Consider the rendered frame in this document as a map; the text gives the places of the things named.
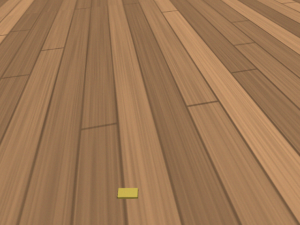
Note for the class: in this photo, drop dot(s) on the small box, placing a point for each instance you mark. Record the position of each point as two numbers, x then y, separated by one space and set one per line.
127 193

